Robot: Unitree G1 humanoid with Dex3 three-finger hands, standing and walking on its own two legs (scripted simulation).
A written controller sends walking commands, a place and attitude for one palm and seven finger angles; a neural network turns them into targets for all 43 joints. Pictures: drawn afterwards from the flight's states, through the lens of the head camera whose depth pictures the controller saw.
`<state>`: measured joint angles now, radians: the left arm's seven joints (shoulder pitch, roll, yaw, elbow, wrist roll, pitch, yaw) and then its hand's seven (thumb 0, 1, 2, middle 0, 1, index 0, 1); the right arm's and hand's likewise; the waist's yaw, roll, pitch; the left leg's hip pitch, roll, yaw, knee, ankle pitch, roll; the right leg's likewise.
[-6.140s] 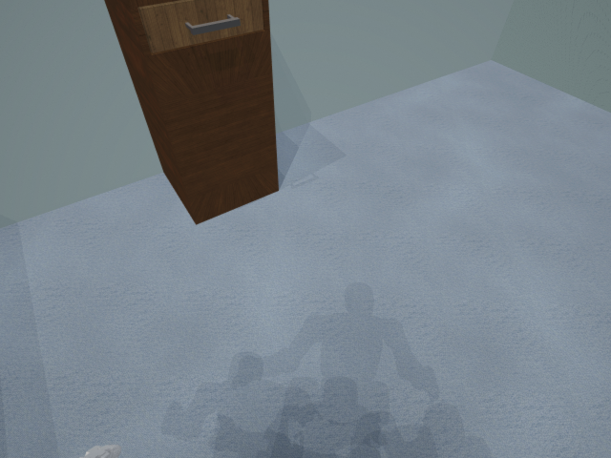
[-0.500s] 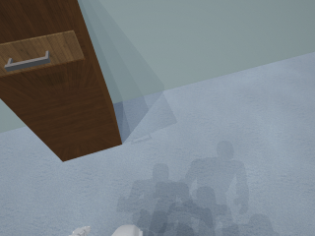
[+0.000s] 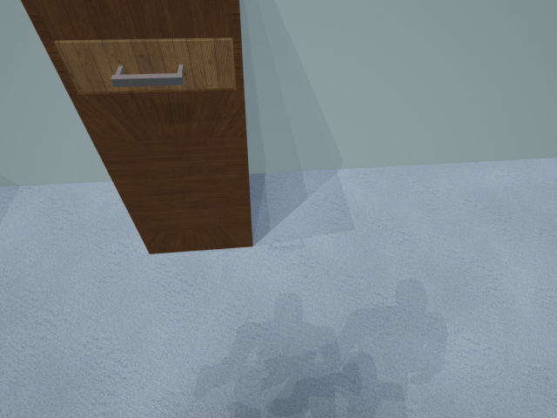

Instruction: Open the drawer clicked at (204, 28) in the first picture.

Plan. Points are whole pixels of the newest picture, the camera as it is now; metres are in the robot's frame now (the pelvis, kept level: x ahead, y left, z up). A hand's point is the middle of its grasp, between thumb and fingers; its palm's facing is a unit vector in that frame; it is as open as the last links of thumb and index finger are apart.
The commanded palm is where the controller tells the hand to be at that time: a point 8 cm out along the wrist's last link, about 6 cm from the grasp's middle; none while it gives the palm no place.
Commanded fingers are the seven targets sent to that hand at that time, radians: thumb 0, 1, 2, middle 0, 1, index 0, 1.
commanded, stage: take the last steps up to it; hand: left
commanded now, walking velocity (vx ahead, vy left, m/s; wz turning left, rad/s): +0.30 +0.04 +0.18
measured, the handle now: (149, 74) +0.80 +0.36 +0.05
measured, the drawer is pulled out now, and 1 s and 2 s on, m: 0.00 0.00 0.00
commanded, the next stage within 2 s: come to a stop and stand still in 1.04 s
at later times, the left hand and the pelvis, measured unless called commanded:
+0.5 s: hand out of the picture -0.05 +0.15 -0.16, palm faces +0.23 -0.96 -0.18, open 7.4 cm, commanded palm none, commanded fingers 0.00 0.90 0.90 -0.20 -0.30 -0.20 -0.30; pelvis +0.06 +0.01 +0.00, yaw +7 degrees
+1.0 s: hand (159, 317) +0.30 +0.25 -0.16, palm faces +0.07 -0.97 -0.23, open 7.4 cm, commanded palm none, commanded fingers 0.00 0.90 0.90 -0.20 -0.30 -0.20 -0.30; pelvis +0.21 +0.05 -0.01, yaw +3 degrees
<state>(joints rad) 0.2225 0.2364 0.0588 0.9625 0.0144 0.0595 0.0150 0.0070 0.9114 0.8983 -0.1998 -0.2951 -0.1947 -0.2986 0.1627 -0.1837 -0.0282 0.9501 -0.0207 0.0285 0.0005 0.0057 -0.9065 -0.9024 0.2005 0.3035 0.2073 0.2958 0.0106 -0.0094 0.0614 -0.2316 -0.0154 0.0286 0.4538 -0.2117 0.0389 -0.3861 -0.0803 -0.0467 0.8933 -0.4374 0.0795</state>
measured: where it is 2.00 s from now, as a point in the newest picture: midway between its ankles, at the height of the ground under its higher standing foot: (273, 391)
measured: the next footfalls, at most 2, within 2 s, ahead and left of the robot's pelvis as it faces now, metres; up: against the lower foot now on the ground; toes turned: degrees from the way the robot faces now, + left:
right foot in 0.12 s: +0.04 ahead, -0.13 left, +0.00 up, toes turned -3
left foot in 0.58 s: +0.16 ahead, +0.17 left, +0.00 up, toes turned +15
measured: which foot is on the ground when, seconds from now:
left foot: down 0.00-0.12, up 0.14-0.56, down 0.58-1.00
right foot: up 0.00-0.10, down 0.12-0.58, up 0.60-1.00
